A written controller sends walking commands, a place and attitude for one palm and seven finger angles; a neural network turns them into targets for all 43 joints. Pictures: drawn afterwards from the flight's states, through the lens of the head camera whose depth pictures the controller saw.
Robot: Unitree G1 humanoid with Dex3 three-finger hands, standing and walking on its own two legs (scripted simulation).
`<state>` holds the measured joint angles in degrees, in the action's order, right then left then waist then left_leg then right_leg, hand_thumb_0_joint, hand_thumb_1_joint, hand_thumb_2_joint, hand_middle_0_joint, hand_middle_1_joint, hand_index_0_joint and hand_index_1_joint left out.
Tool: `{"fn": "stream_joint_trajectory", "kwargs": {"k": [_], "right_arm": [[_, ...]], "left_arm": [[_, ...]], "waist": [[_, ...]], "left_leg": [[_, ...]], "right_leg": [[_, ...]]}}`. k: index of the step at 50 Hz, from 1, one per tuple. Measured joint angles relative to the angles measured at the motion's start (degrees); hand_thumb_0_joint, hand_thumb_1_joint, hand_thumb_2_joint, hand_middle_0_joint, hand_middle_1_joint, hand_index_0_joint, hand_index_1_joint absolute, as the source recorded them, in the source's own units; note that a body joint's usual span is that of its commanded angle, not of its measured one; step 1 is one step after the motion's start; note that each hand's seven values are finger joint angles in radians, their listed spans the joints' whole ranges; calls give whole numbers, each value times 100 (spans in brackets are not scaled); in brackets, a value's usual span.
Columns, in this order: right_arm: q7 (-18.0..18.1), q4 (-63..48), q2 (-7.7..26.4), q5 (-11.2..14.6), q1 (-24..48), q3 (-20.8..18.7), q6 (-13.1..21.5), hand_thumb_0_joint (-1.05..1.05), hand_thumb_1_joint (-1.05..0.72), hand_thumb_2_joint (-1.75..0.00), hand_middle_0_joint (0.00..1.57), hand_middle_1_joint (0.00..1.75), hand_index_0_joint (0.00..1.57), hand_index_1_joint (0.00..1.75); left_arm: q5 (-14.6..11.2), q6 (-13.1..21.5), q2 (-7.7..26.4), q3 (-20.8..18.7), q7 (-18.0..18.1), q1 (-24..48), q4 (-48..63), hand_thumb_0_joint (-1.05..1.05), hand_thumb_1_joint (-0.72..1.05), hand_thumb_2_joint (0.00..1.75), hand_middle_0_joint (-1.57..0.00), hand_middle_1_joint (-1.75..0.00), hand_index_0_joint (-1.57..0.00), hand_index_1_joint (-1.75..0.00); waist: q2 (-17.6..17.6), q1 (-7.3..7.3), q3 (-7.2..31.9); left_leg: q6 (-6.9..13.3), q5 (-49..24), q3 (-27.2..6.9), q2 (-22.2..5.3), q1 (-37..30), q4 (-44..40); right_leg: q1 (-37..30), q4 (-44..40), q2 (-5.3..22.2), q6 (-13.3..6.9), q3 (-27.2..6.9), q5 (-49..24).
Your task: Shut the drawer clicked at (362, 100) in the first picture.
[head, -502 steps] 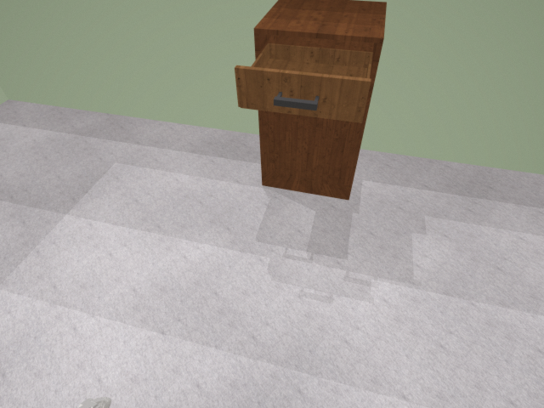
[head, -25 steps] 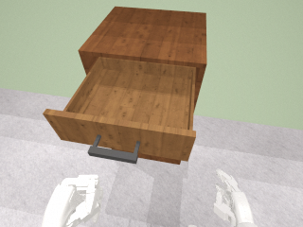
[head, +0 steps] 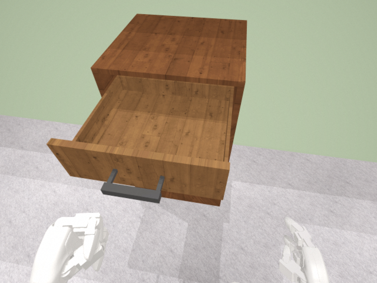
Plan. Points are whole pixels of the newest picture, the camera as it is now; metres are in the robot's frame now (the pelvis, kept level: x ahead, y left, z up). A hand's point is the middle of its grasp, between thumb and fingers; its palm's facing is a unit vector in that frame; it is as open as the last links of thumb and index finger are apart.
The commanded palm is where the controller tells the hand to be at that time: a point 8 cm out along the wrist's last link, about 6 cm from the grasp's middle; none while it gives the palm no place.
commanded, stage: bring the fist close to the handle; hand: left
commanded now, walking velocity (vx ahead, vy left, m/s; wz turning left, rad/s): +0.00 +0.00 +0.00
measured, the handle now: (134, 184) +0.34 +0.16 +0.00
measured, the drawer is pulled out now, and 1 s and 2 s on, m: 0.30 0.30 0.29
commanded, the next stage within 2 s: push the drawer shut in 1.50 s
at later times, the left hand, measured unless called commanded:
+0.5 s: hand (118, 239) +0.19 +0.14 +0.06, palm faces -0.11 -0.99 -0.04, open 3.2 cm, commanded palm +0.17 +0.20 +0.06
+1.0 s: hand (132, 232) +0.22 +0.13 +0.01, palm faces -0.13 -0.99 -0.04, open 3.2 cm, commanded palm +0.21 +0.19 +0.01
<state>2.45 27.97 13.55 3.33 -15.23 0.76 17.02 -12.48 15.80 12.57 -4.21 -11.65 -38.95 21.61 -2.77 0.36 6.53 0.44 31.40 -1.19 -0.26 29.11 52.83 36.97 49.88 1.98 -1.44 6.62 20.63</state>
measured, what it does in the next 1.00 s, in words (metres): stands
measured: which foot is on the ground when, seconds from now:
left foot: down 0.00-1.00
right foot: down 0.00-1.00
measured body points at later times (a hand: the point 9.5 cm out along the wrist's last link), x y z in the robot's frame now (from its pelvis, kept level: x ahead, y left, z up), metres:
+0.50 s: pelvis +0.00 +0.01 -0.01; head +0.04 +0.01 +0.44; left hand +0.19 +0.19 +0.07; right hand +0.18 -0.21 -0.07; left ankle -0.05 +0.11 -0.69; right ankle +0.05 -0.11 -0.69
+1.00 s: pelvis -0.01 +0.01 -0.04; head +0.07 +0.01 +0.41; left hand +0.23 +0.19 +0.01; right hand +0.17 -0.22 -0.11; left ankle -0.05 +0.11 -0.69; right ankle +0.05 -0.11 -0.69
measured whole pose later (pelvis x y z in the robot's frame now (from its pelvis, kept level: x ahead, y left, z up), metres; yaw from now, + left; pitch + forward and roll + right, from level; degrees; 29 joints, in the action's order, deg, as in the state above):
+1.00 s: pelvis -0.01 +0.01 -0.04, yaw +0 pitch +17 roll -1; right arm 0.5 26.5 14.0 0.8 -14.1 1.0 12.9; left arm -8.2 21.5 9.9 0.8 -9.2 -22.2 5.4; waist -1.8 -1.6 8.3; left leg 1.3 35.7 -0.4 0.9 46.8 65.3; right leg 55.0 61.8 3.6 -0.9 5.5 24.0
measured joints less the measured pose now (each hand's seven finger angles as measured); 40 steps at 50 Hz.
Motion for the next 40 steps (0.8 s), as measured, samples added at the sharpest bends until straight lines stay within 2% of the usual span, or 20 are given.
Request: {"fn": "stream_joint_trajectory", "kwargs": {"k": [9,19,23,31,40], "right_arm": [[-36,99,-27,-21,20,48,118,1,-90,-90,21,30,20,30],[-106,37,5,-145,30,97,138,1,-90,-90,21,30,20,30],[-128,48,-7,-178,3,103,72,1,-90,-90,21,30,20,30],[-140,-37,-30,-201,-49,82,-156,1,-90,-90,21,30,20,30],[-183,-81,30,-248,-10,38,-254,1,-90,-90,21,30,20,30]], "left_arm": [[13,-102,-99,140,-168,72,-164,1,90,90,-140,-160,-140,-160],[233,110,-234,373,54,520,-577,1,90,90,-140,-160,-140,-160],[312,220,-249,465,90,716,-679,1,90,90,-140,-160,-140,-160],[374,148,-281,466,190,994,-1012,1,90,90,-140,-160,-140,-160],[403,477,-281,467,267,1273,-1249,1,90,90,-140,-160,-140,-160]], "waist": [[-41,-19,3],[63,-35,-101],[74,-78,-52],[109,-162,11],[113,-186,89]], "left_leg": [[38,-70,35,39,-128,-148],[84,0,52,101,258,135],[103,67,76,118,427,274],[118,158,123,125,743,474],[109,298,97,122,1253,849]], "right_leg": [[-119,-131,27,41,-39,-66],[254,119,98,78,-66,-26],[437,262,117,96,-94,31],[781,469,125,108,-145,101],[1276,802,141,95,-123,213]]}}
